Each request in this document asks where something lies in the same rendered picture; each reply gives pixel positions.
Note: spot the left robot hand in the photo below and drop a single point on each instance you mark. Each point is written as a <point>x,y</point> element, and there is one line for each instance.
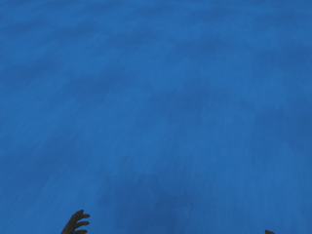
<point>72,224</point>

